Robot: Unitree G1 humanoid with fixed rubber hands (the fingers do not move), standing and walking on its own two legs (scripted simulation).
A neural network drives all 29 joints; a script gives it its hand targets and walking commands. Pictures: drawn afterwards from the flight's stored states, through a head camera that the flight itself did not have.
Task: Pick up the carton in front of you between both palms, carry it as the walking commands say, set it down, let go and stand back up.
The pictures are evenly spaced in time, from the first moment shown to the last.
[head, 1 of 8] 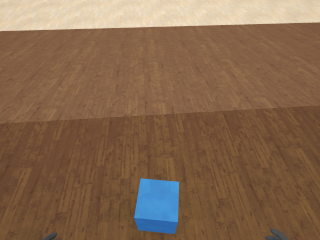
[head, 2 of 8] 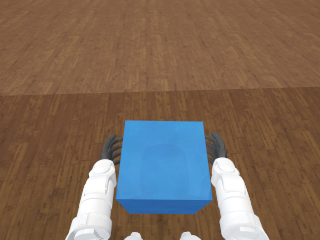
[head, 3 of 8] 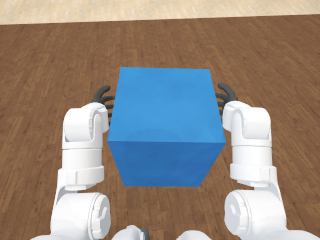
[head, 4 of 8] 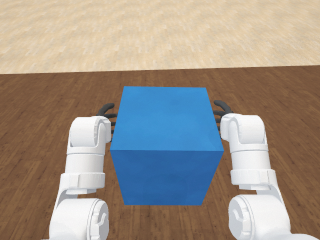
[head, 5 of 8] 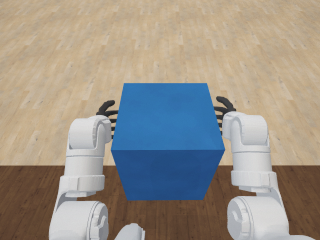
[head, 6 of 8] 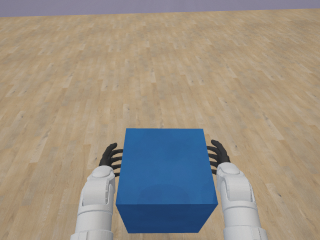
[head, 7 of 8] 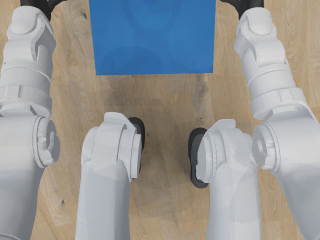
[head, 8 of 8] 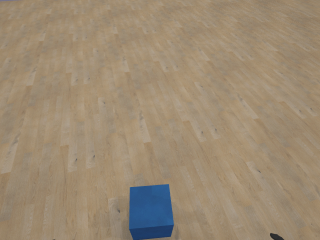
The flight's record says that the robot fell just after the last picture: no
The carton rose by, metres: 0.69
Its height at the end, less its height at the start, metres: -0.50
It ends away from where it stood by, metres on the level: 4.97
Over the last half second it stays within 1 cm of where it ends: yes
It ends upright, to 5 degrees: yes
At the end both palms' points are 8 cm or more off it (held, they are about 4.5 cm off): yes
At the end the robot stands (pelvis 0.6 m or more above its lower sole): yes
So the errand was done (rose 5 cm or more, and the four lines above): yes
